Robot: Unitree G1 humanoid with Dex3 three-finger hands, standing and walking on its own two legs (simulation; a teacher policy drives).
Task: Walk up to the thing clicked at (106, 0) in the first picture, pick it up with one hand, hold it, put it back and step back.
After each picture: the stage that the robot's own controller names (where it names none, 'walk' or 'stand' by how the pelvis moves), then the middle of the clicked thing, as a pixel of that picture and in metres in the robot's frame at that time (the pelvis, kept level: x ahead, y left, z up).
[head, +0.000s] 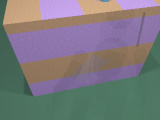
stand; out of the picture +1.06 -0.17 +0.06
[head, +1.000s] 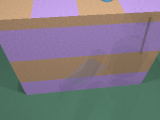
walk; out of the picture +0.96 -0.11 +0.08
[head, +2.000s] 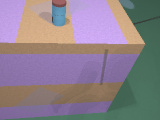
walk; (58, 12) +0.71 +0.14 +0.08
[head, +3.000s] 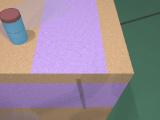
stand; (14, 27) +0.52 +0.24 +0.10
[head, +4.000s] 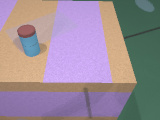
stand; (29, 41) +0.52 +0.23 +0.07
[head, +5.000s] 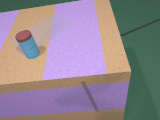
walk; (28, 45) +0.56 +0.24 +0.06
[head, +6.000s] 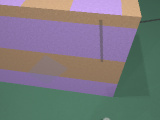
walk; out of the picture +0.90 +0.14 +0.14
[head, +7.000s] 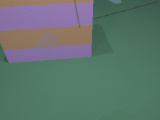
walk; out of the picture +1.68 +0.30 +0.06
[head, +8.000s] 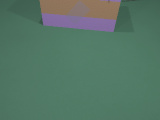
walk; out of the picture +2.13 -0.08 +0.05
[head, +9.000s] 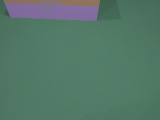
walk; out of the picture +1.77 +0.25 +0.09
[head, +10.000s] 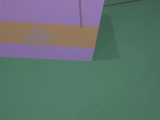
walk; out of the picture +1.27 +0.25 +0.07
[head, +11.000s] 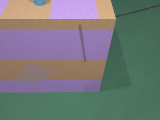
walk; out of the picture +0.90 +0.22 +0.07
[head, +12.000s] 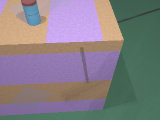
stand; (31, 11) +0.71 +0.23 +0.08
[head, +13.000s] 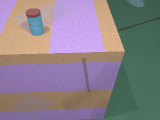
stand; (35, 22) +0.69 +0.22 +0.06
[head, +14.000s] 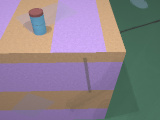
stand; (38, 22) +0.70 +0.22 +0.06
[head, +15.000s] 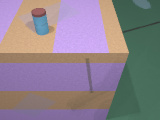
stand; (40, 22) +0.70 +0.21 +0.06
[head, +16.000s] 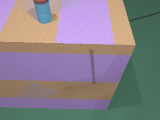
rise first; (42, 9) +0.70 +0.20 +0.06
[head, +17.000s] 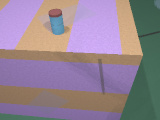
go down; (56, 22) +0.71 +0.18 +0.06
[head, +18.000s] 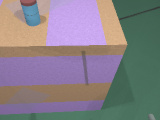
go down; (31, 11) +0.70 +0.17 +0.07
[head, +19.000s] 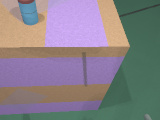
approach; (28, 9) +0.67 +0.17 +0.07
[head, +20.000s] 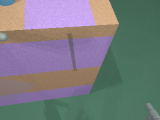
close in; out of the picture +0.70 +0.20 +0.11
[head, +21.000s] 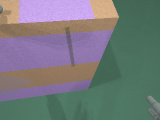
lift; out of the picture +0.70 +0.19 +0.13
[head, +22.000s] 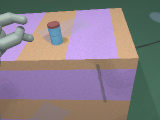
lift; (55, 33) +0.72 +0.18 +0.08
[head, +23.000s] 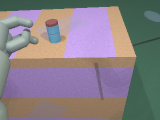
hold; (53, 31) +0.73 +0.18 +0.08
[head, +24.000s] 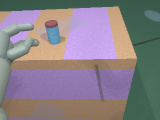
hold; (53, 32) +0.71 +0.18 +0.07
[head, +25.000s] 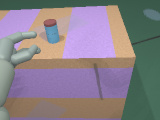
stand; (51, 31) +0.72 +0.18 +0.07
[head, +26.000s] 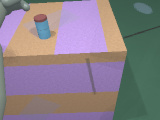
crouch; (42, 27) +0.73 +0.19 +0.07
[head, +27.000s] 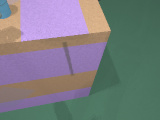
lower; out of the picture +0.68 +0.21 +0.08
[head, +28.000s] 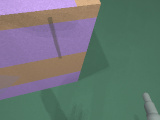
lower; out of the picture +0.73 +0.21 +0.13
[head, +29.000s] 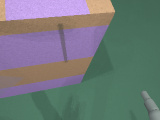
lower; out of the picture +0.69 +0.20 +0.13
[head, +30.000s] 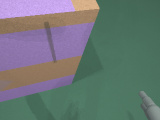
lower; out of the picture +0.70 +0.22 +0.14
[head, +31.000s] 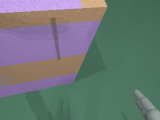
rest; out of the picture +0.70 +0.22 +0.14
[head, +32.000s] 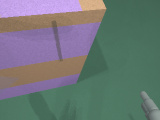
open; out of the picture +0.71 +0.21 +0.13
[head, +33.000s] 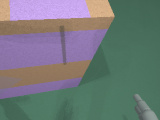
sink last; out of the picture +0.69 +0.20 +0.12
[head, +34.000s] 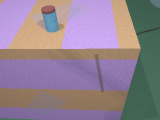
sink last; (50, 19) +0.71 +0.19 +0.10
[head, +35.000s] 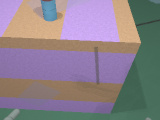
stand; (49, 7) +0.72 +0.18 +0.10
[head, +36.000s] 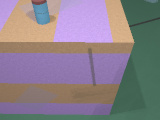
stand; (41, 10) +0.71 +0.19 +0.10
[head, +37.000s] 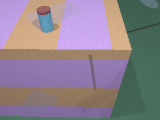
stand; (45, 19) +0.72 +0.19 +0.06
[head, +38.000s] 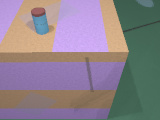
stand; (40, 21) +0.70 +0.21 +0.06
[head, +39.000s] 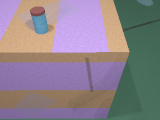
stand; (39, 20) +0.69 +0.21 +0.06
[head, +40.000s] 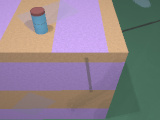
stand; (39, 21) +0.70 +0.21 +0.06
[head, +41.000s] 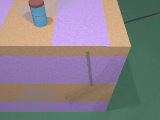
walk; (38, 13) +0.70 +0.21 +0.06
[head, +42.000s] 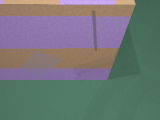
walk; out of the picture +0.87 +0.18 +0.08
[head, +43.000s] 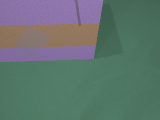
walk; out of the picture +1.12 +0.30 +0.09
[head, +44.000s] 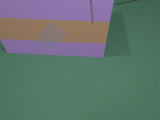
stand; out of the picture +1.34 +0.17 +0.09
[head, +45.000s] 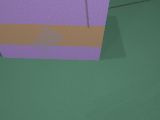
stand; out of the picture +1.34 +0.18 +0.06
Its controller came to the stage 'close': yes
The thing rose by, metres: 0.00
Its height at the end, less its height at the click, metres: +0.00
